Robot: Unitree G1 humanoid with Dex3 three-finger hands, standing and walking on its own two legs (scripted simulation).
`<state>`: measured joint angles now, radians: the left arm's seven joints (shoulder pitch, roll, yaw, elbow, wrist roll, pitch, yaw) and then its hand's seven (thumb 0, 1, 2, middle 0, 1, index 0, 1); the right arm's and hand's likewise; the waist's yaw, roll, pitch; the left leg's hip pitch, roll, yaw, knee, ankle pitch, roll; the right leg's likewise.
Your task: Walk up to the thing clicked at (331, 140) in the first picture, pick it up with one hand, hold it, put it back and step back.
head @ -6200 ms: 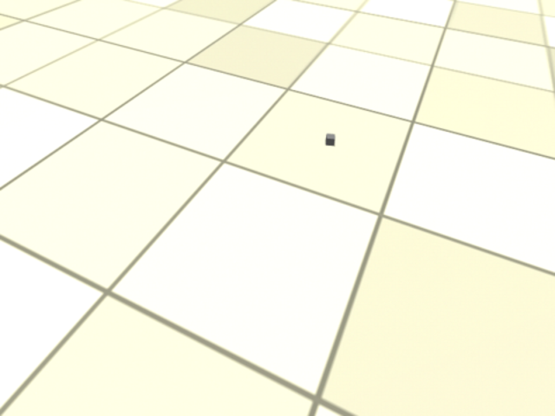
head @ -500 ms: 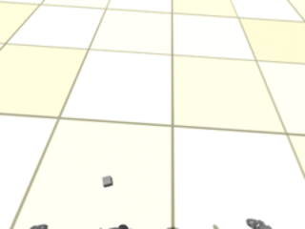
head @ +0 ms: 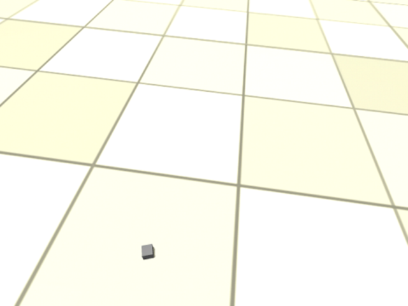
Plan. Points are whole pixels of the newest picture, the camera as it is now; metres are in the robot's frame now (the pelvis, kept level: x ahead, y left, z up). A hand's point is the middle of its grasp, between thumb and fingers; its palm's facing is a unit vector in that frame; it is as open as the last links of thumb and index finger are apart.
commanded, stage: walk up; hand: left
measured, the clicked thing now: (147, 251) +0.48 +0.24 -0.74
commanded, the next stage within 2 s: stand in 1.30 s
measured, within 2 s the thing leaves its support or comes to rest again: neither
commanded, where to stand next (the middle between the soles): +0.07 -0.01 m, yaw -3 degrees
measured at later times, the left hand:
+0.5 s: hand out of the picture +0.13 +0.28 -0.16, palm faces -0.01 -0.92 -0.40, open 7.4 cm
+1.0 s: hand out of the picture +0.10 +0.25 -0.15, palm faces -0.06 -0.94 -0.33, open 7.4 cm
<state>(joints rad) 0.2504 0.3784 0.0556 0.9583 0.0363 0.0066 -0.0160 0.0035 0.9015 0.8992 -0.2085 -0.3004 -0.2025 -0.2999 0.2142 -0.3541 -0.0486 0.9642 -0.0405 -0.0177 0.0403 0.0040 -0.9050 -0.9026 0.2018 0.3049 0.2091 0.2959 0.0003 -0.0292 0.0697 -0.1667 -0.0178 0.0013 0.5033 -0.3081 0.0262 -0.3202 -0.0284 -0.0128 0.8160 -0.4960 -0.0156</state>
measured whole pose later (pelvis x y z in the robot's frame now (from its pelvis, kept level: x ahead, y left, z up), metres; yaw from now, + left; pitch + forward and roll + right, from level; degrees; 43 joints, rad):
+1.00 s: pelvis +0.01 +0.00 +0.00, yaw -3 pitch -3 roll +0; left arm 0.13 0.35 0.02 1.06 0.01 0.00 -0.02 0.00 0.90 0.90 -0.21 -0.30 -0.20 -0.30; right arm 0.15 -0.38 -0.01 1.04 -0.02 -0.03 0.00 0.00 -0.90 -0.90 0.20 0.30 0.21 0.30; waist 0.00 -0.01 0.05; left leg -0.16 0.03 0.01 0.51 -0.31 -0.03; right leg -0.20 0.01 0.05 0.53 -0.29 0.00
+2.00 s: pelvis +0.00 +0.01 +0.01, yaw -3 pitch -2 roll +0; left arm 0.09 0.35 0.00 1.15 0.01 -0.01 0.00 0.00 0.90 0.90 -0.21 -0.30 -0.20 -0.30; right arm 0.08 -0.36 0.00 1.13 -0.01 -0.01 0.01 0.00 -0.91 -0.90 0.20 0.30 0.21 0.30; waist 0.00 0.01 0.06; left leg -0.09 0.03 0.01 0.31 -0.19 -0.02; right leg -0.13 0.00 0.04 0.32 -0.16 0.01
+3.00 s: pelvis +0.00 +0.01 +0.01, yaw -2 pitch -2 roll +0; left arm 0.12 0.35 -0.01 1.12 0.01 -0.01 0.00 0.00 0.90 0.90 -0.21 -0.30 -0.20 -0.30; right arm 0.11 -0.36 0.00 1.12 -0.01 -0.01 0.01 0.00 -0.91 -0.90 0.20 0.30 0.21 0.30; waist 0.00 0.00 0.05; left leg -0.09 0.02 0.01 0.32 -0.19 -0.02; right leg -0.13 -0.01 0.05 0.33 -0.16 0.02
